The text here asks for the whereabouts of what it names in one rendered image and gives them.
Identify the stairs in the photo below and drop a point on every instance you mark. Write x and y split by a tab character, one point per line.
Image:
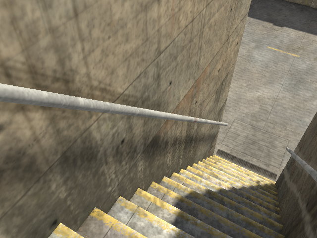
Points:
214	198

